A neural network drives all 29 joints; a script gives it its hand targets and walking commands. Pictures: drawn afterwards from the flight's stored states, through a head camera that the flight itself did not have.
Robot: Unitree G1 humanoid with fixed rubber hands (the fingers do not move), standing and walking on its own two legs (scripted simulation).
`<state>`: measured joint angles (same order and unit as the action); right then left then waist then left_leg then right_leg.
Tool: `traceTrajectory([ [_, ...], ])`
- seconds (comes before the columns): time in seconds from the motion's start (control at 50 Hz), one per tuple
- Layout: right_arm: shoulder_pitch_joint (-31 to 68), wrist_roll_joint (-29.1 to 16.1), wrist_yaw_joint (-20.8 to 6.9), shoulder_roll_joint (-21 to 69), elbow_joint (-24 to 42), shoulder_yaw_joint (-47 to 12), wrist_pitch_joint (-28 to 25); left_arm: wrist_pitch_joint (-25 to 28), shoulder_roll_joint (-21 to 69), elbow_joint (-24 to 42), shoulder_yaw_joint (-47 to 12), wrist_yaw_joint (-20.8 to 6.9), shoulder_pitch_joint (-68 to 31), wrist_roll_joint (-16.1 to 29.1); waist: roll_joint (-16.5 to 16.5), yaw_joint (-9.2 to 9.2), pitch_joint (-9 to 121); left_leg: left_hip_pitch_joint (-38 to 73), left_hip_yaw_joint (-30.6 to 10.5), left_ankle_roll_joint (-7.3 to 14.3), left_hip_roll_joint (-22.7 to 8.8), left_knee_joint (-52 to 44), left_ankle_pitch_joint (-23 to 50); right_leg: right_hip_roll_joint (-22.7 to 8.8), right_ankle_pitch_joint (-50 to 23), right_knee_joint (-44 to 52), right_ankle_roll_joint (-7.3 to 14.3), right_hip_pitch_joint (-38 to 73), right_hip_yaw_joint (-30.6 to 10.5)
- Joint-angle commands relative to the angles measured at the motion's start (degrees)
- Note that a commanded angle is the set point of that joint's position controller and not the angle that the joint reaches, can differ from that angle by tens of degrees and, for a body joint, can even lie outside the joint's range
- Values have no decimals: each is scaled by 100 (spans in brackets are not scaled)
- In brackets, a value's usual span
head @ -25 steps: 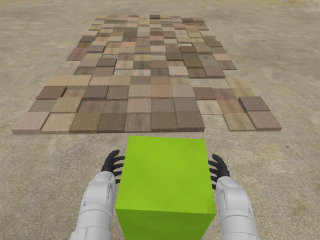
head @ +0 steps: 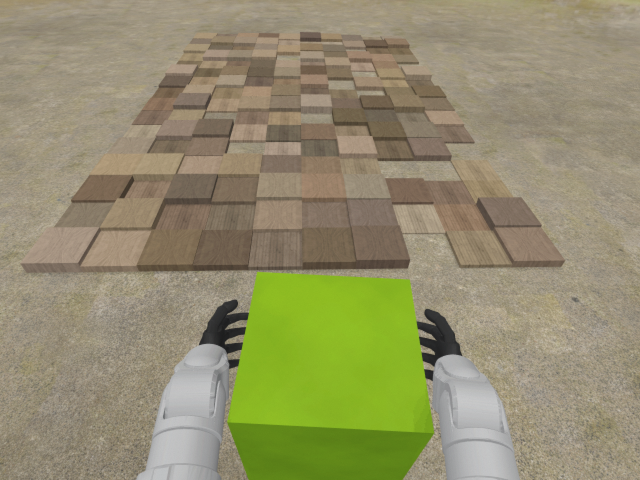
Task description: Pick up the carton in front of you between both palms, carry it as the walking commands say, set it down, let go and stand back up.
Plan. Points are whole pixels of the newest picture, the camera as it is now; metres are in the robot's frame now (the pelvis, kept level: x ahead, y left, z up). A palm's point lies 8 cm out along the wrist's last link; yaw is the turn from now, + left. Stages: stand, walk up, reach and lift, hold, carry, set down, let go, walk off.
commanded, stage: reach and lift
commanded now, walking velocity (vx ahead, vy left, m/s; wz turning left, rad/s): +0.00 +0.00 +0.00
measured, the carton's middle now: (327, 386) +0.29 +0.00 -0.04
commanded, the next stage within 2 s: hold in 0.28 s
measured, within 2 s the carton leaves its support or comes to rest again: neither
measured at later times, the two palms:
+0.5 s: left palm (209, 351) +0.28 +0.15 +0.05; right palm (452, 362) +0.28 -0.15 +0.05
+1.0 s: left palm (209, 351) +0.28 +0.15 +0.05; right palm (452, 362) +0.28 -0.15 +0.05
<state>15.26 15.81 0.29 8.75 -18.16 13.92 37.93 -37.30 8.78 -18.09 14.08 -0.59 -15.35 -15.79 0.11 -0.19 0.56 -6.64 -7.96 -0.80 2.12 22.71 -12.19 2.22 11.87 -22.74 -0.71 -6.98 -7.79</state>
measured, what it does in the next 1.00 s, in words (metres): stands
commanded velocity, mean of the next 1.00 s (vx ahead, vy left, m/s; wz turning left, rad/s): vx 0.00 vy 0.00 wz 0.00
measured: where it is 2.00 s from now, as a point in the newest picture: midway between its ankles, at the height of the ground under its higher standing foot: outside the picture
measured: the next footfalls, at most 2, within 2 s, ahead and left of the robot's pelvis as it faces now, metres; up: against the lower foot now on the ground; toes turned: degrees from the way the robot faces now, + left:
none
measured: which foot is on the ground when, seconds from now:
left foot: down 0.00-1.00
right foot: down 0.00-1.00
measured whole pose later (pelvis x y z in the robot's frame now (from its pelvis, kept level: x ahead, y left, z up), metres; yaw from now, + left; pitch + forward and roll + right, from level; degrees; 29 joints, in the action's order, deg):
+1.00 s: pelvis -0.01 +0.00 +0.00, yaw +0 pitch -7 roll +0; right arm 16.5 16.2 -0.2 9.1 -14.4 13.9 43.5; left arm -43.0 9.1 -14.2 14.1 -1.0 -16.5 -16.2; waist 0.1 -0.2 -0.8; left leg -3.1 -7.6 -0.8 1.9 21.5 -11.4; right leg 2.1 11.0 -21.3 -0.6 -3.3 -7.3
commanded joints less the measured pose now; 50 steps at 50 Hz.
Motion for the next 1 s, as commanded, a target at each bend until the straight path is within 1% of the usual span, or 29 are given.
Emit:
traceTrajectory([
  [0.0,2691,-1435,-1389,5418,277,-3184,-156,89,5422,165,-3157,-1344,-2555,1385,-6,5,1496,434,397,-49,362,-279,1429,348,-1365,278,-68,534,381],
  [0.12,2596,-1478,-1384,5366,447,-3239,-73,1,5390,338,-3210,-1328,-2452,1430,12,8,1421,504,377,-59,364,-323,1526,360,-1433,321,-65,583,376],
  [0.24,2646,-1490,-1389,5330,529,-3249,2,-80,5379,412,-3220,-1325,-2493,1446,14,9,1355,505,373,-56,356,-347,1411,361,-1303,339,-58,573,381],
  [0.28,2691,-1557,-1388,5360,663,-3371,32,-109,5413,540,-3340,-1322,-2536,1518,17,14,1430,565,367,-61,355,-353,1457,362,-1346,349,-60,619,378],
  [0.32,2712,-1682,-1374,5388,927,-3587,102,-174,5438,798,-3546,-1309,-2559,1648,12,18,1600,686,348,-70,355,-363,1647,361,-1540,367,-71,745,360],
  [0.36,2649,-1713,-1340,5301,1066,-3639,227,-297,5349,937,-3589,-1275,-2498,1682,-2,13,1575,730,344,-74,350,-408,1699,352,-1594,408,-75,815,346],
  [0.46,2601,-1478,-1332,5040,705,-3207,427,-506,5072,591,-3161,-1262,-2453,1433,-1,6,794,455,417,-37,326,-571,782,324,-692,550,-32,522,405],
  [0.5,2773,-1477,-1362,5092,660,-3183,424,-504,5125,549,-3143,-1294,-2623,1429,5,5,790,426,431,-24,318,-562,630,319,-545,547,-28,498,419],
  [0.62,3193,-1532,-1413,5276,639,-3254,365,-441,5287,533,-3208,-1351,-3042,1483,0,3,1076,439,431,-8,308,-469,558,305,-494,465,-22,537,421],
  [0.76,3288,-1490,-1410,5300,489,-3191,353,-424,5280,383,-3143,-1360,-3141,1435,-8,2,1067,395,442,-1,300,-460,425,292,-381,460,-25,517,426],
  [0.98,3071,-1507,-1386,5279,603,-3206,370,-439,5258,502,-3169,-1344,-2937,1447,-3,5,1169,532,436,-31,316,-462,862,308,-829,473,-43,660,418],
])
